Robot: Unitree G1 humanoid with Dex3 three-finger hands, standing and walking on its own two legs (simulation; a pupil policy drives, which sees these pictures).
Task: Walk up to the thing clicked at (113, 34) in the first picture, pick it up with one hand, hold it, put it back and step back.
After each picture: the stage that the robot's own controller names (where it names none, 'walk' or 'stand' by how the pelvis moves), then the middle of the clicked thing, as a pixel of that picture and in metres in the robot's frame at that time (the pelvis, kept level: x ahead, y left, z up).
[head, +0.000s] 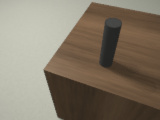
stand; (109, 45) +0.59 -0.10 -0.01
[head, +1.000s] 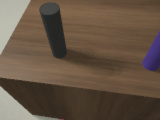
rise first; (55, 34) +0.55 +0.15 +0.01
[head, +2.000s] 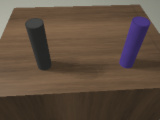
stand; (40, 47) +0.55 +0.21 +0.01
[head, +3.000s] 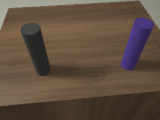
stand; (37, 52) +0.51 +0.21 +0.01
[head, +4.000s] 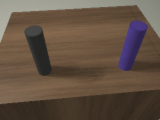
stand; (39, 53) +0.54 +0.22 -0.01
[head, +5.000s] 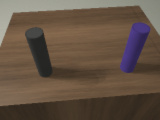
stand; (40, 55) +0.53 +0.21 -0.01
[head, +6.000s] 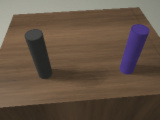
stand; (40, 56) +0.52 +0.22 -0.02
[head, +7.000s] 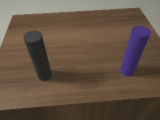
stand; (39, 58) +0.51 +0.22 -0.02
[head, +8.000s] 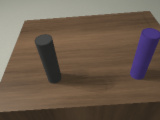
rise first; (49, 61) +0.51 +0.20 -0.01
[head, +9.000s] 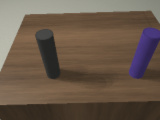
go down; (49, 56) +0.52 +0.20 -0.01
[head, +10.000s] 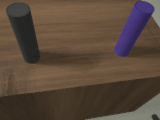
go down; (26, 37) +0.53 +0.18 +0.02
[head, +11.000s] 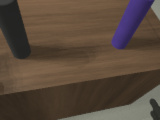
go down; (13, 30) +0.52 +0.19 +0.06
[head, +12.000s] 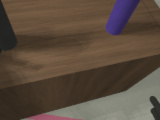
close in; out of the picture +0.53 +0.21 +0.08
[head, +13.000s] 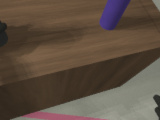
lift; out of the picture +0.54 +0.21 +0.09
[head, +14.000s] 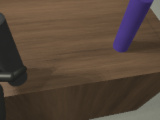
lift; (6, 55) +0.42 +0.22 +0.08
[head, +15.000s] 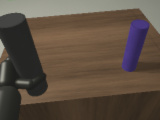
lift; (26, 60) +0.34 +0.17 +0.19
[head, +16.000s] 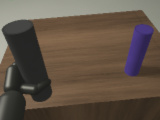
hold; (32, 66) +0.33 +0.16 +0.17
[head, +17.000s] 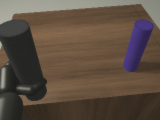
hold; (27, 66) +0.33 +0.17 +0.16
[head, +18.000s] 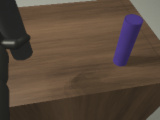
crouch; (10, 23) +0.47 +0.20 +0.20
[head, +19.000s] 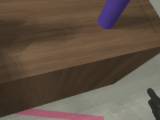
lower; out of the picture +0.55 +0.22 +0.08
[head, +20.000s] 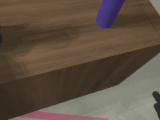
lower; out of the picture +0.54 +0.21 +0.09
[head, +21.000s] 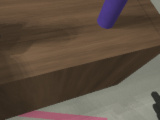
lower; out of the picture +0.55 +0.22 +0.09
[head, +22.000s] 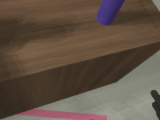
lower; out of the picture +0.56 +0.23 +0.10
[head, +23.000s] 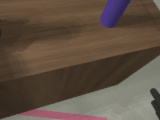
loosen; out of the picture +0.55 +0.22 +0.10
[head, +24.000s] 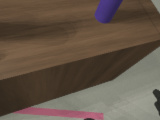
withdraw; out of the picture +0.55 +0.22 +0.10
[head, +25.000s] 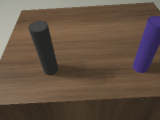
sink last; (45, 51) +0.51 +0.20 +0.04
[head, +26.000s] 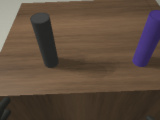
stand; (46, 43) +0.54 +0.20 +0.04
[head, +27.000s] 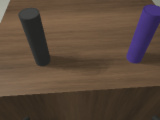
stand; (37, 40) +0.53 +0.21 +0.05
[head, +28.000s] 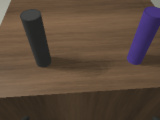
stand; (38, 41) +0.53 +0.21 +0.05
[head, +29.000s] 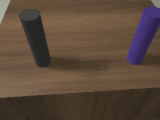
stand; (37, 41) +0.53 +0.21 +0.05
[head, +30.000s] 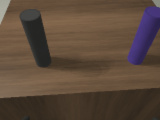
stand; (38, 41) +0.52 +0.21 +0.05
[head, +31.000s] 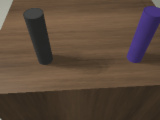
stand; (40, 39) +0.54 +0.20 +0.04
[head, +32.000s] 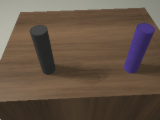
stand; (44, 52) +0.54 +0.21 -0.01
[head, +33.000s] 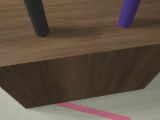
walk; (36, 12) +0.66 +0.22 +0.02
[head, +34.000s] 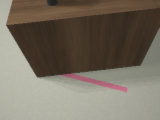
walk; out of the picture +0.98 +0.24 +0.01
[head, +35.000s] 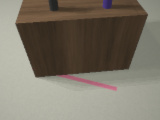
stand; out of the picture +1.17 +0.26 +0.00
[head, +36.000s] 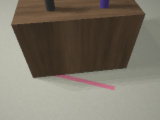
stand; out of the picture +1.15 +0.27 -0.01
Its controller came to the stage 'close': yes
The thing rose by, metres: 0.21
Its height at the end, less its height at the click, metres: +0.00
